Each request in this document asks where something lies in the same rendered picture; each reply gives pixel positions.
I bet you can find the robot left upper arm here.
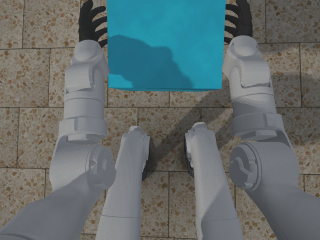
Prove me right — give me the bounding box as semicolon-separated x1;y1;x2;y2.
0;144;117;240

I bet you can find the robot right forearm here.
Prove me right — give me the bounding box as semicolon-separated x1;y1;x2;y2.
221;35;300;175

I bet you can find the robot right foot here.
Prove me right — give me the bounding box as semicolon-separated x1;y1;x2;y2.
183;136;194;177

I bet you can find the robot left forearm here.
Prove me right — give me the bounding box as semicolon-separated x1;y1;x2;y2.
49;39;110;181

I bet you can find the robot right upper arm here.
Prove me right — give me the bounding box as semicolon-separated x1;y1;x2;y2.
228;142;320;240

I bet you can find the robot left thigh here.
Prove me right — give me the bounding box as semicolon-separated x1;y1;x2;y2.
95;131;150;240

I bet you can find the robot left hand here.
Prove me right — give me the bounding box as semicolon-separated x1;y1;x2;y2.
78;0;108;48

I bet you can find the robot right hand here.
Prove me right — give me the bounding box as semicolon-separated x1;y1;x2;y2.
224;0;253;44

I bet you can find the carton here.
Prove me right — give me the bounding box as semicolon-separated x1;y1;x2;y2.
107;0;226;92

